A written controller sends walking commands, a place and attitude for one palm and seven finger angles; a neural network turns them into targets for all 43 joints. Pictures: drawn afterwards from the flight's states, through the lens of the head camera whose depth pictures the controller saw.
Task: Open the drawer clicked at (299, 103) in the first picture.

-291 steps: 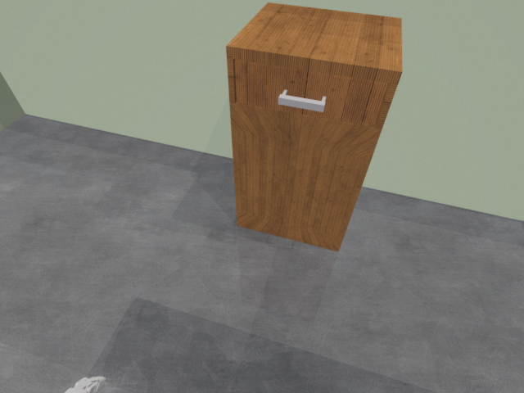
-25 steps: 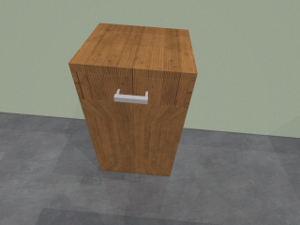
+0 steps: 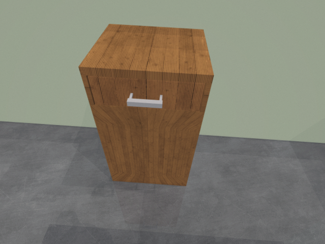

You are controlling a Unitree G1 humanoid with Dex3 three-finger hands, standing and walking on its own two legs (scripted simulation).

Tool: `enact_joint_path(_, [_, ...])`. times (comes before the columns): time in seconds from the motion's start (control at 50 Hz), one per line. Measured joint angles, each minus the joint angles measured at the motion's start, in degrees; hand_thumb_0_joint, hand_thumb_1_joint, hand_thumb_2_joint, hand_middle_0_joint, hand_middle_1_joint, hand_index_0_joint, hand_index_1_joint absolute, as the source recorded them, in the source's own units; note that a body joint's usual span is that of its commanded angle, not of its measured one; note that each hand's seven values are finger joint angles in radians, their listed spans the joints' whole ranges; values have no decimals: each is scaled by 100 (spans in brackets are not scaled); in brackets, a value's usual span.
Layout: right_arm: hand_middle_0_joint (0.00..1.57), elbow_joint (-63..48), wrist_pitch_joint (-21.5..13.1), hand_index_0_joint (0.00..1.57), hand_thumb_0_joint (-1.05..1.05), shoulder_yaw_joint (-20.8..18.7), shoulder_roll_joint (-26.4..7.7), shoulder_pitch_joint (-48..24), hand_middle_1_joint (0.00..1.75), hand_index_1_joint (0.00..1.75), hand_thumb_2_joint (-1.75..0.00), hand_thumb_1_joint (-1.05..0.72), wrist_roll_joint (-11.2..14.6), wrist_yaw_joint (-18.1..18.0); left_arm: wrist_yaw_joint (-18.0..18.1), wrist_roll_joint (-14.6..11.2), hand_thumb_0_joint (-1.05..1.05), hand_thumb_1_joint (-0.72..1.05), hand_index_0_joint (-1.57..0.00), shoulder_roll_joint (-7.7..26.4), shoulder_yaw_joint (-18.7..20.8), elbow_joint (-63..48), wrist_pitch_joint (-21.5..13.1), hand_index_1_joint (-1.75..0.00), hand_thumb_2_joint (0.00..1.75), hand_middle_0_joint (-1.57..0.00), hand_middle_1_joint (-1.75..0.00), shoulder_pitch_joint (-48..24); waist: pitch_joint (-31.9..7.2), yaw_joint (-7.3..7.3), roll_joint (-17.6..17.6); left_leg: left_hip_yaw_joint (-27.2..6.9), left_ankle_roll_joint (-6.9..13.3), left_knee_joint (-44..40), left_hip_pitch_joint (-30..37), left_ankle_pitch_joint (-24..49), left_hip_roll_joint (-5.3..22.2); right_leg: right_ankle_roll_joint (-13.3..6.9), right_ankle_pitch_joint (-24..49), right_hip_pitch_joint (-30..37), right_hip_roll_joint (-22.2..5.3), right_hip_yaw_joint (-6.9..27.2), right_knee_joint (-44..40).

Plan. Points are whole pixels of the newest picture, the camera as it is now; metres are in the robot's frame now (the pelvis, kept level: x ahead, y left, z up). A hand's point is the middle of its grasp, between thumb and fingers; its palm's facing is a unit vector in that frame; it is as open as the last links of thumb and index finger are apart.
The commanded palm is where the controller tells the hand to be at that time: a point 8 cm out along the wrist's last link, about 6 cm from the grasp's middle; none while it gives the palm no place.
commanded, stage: shuffle to correct the standing spot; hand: left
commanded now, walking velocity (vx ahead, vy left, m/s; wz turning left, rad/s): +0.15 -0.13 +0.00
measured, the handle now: (145, 99) +0.64 +0.10 -0.02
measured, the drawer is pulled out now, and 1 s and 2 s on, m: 0.00 0.00 0.00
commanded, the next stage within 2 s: come to a stop and stand still in 0.80 s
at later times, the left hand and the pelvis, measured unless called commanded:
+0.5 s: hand out of the picture +0.00 +0.12 -0.18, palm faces +0.03 -1.00 -0.08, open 7.4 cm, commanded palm none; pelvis +0.02 -0.02 +0.00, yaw +0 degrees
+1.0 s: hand out of the picture +0.11 +0.04 -0.17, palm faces +0.08 -0.99 -0.15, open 7.3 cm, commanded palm none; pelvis +0.12 -0.11 +0.00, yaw +1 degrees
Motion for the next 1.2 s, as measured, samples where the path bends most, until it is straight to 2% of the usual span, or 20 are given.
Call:
enact_joint_path(0.08, [20, 75, 42, 20, 1, -82, -49, 42, 30, 30, -90, -90, -22, -51, -71, -6, 0, 91, -20, -92, 66, 73, 50, -29, 90, -19, -30, 204, 35, 5, 119, 0, -74, 8, -34, 6, 97, -84, 211, 33, 98, -92, -155])
enact_joint_path(0.12, [20, 119, 64, 20, 1, -110, -57, 92, 30, 30, -90, -90, -21, -69, -70, -6, 0, 91, -20, -122, 92, 95, 27, -29, 90, -19, -30, 327, 6, 27, 152, -54, -145, 206, -119, -389, 133, -102, 435, 87, 144, -129, -304])
enact_joint_path(0.16, [20, 133, 80, 20, 1, -114, -24, 146, 30, 30, -90, -90, -11, -62, -21, -22, 0, 91, -20, -120, 123, 107, -22, -29, 90, -19, -30, 457, -42, 85, 78, -52, -194, 812, -350, -965, 154, -167, 668, 98, 156, -142, -401])
enact_joint_path(0.22, [20, 131, 44, 20, 1, -134, 13, 165, 30, 30, -90, -91, 9, -25, 38, -45, 0, 91, -20, -162, 155, 213, -68, -29, 90, -19, -30, 558, -78, 126, 10, -64, -182, 2044, -705, -1280, 249, -207, 739, 183, 205, -197, -517])
enact_joint_path(0.26, [20, 95, -10, 20, 1, -147, 46, 175, 30, 30, -90, -91, 14, -6, 30, -28, 0, 91, -20, -194, 148, 277, -74, -29, 90, -19, -30, 581, -125, 99, -27, 8, -192, 2178, -710, -1335, 326, -205, 714, 226, 223, -247, -556])
enact_joint_path(0.34, [20, 5, -180, 19, 1, -110, 131, 195, 30, 30, -90, -91, 13, -30, -16, -28, 0, 91, -20, -257, 110, 305, -85, -29, 90, -19, -30, 506, -171, 59, -51, 191, -234, 1035, -172, -1053, 417, -168, 472, 104, 264, -354, -203])
enact_joint_path(0.42, [20, 1, -344, 20, 1, -74, 286, 198, 30, 30, -90, -91, -22, -111, -128, -4, 0, 91, -20, -284, 111, 276, 8, -29, 90, -19, -30, 286, -147, 26, -226, 393, -93, 793, -21, -666, 364, -153, -206, -616, 153, -157, 1289])
enact_joint_path(0.5, [20, 81, -417, 20, 1, -43, 359, 384, 30, 30, -90, -91, -22, -155, -229, 43, 0, 91, -20, -254, 165, 145, 19, -29, 90, -19, -30, -94, -158, -81, -191, 477, -141, 206, 311, -459, 341, -48, 275, -1409, -66, -39, 2457])
enact_joint_path(0.56, [20, 199, -422, 20, 1, -42, 398, 526, 30, 30, -90, -90, -30, -137, -186, 78, 2, 94, -20, -106, 222, 63, 27, -29, 90, -20, -30, -325, -128, -106, -135, 481, -206, -185, 527, -298, 366, 56, 650, -1635, -263, -11, 2284])
enact_joint_path(0.68, [20, 327, -356, 20, 1, -153, 351, 673, 30, 30, -90, -90, -76, -75, -215, -25, 2, 94, -19, 91, 328, -103, -37, -29, 90, -19, -30, -616, 34, -257, 43, 452, -407, -276, 655, -375, 501, 130, 642, -1343, -436, -141, 922])
enact_joint_path(0.74, [20, 375, -292, 20, 1, -201, 306, 754, 30, 30, -90, -90, -78, -40, -213, -39, 2, 93, -19, 129, 336, -194, -153, -29, 90, -19, -30, -706, 86, -284, 85, 377, -538, 209, 517, -713, 616, 100, 799, -823, -331, -256, 53])
enact_joint_path(0.76, [20, 401, -260, 20, 1, -208, 267, 757, 30, 30, -90, -90, -62, -27, -186, -34, 1, 93, -19, 100, 334, -191, -221, -29, 90, -19, -30, -753, 121, -244, 151, 296, -473, 590, 383, -1039, 690, 50, 1039, -797, -262, -298, 38])
enact_joint_path(0.8, [20, 436, -135, 20, 1, -214, 163, 703, 30, 30, -90, -90, -40, 0, -127, -57, 1, 93, -19, -19, 284, -187, -311, -29, 90, -19, -30, -801, 159, -193, 289, -8, -324, 1804, -85, -1741, 685, -53, 883, -741, -161, -453, 219])
enact_joint_path(0.86, [20, 405, -30, 20, 1, -245, 50, 529, 30, 30, -90, -91, -55, 58, -2, -87, 0, 93, -20, -145, 281, -133, -374, -29, 90, -19, -30, -652, 55, -83, 252, -39, -233, 3246, -756, -1537, 588, -145, 764, -445, -69, -552, -61])
enact_joint_path(0.9, [20, 294, -50, 20, 1, -270, -7, 360, 30, 30, -90, -91, -65, 83, 30, -84, 0, 94, -20, -185, 255, -31, -391, -29, 90, -19, -30, -519, -3, -81, 206, 24, -255, 3503, -1031, -1171, 586, -170, 832, -227, 8, -601, -346])
enact_joint_path(0.98, [19, 28, -139, 19, 1, -258, -44, -4, 29, 30, -90, -91, -49, 72, 37, -57, 0, 93, -20, -316, 147, 156, -408, -29, 90, -19, -30, -303, -44, -63, 166, 106, -341, 2711, -1126, -789, 582, -218, 872, 95, 172, -683, -736])
enact_joint_path(1.04, [19, -88, -202, 19, 1, -171, -7, -305, 29, 30, -90, -91, -2, 11, 32, -50, 0, 93, -20, -437, 59, 250, -387, -29, 90, -19, -30, -228, 40, 65, 150, 74, -416, 1542, -816, -623, 512, -206, 779, 209, 273, -656, -729])
enact_joint_path(1.08, [19, -135, -241, 19, 1, -135, -9, -461, 29, 30, -90, -92, 33, -57, 33, -77, 0, 92, -20, -519, 14, 309, -344, -29, 90, -20, -30, -192, 104, 136, 187, 28, -445, 655, -443, -24, 479, -165, 607, 230, 339, -640, -523])
enact_joint_path(1.14, [19, -152, -243, 19, 1, -69, 119, -658, 29, 30, -90, -93, 65, -98, 72, -102, 0, 92, -20, -505, 8, 330, -215, -29, 90, -20, -30, -241, 200, 234, -45, 128, -156, 481, -215, -151, 326, -69, 429, 227, 184, -545, -219])
enact_joint_path(1.2, [19, -235, -191, 19, 1, -4, 221, -841, 29, 30, -90, -92, 74, -115, 108, -108, 0, 91, -20, -470, 4, 240, -144, -29, 90, -20, -30, -328, 299, 301, -154, 239, -69, 379, -140, -193, 239, -31, 321, 186, 87, -445, -127])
